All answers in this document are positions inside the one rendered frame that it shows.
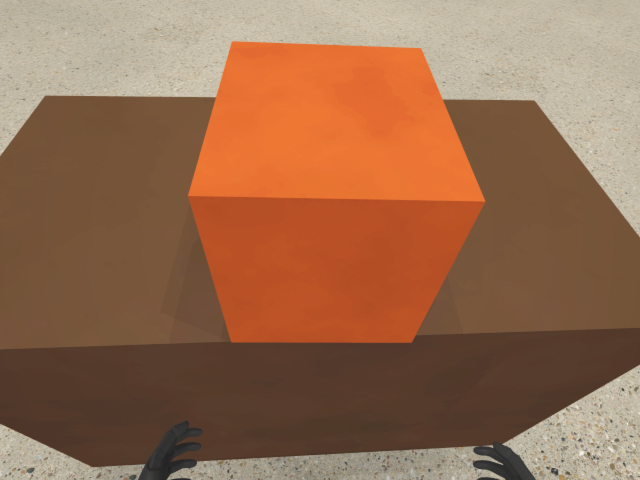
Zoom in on pedestal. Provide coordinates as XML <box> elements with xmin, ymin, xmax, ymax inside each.
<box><xmin>0</xmin><ymin>96</ymin><xmax>640</xmax><ymax>467</ymax></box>

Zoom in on carton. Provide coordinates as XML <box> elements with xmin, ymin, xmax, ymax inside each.
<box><xmin>188</xmin><ymin>41</ymin><xmax>485</xmax><ymax>343</ymax></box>

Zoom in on robot right hand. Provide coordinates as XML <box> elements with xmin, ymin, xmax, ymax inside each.
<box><xmin>473</xmin><ymin>441</ymin><xmax>536</xmax><ymax>480</ymax></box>

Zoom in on robot left hand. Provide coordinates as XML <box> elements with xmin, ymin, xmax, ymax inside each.
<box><xmin>138</xmin><ymin>421</ymin><xmax>202</xmax><ymax>480</ymax></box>

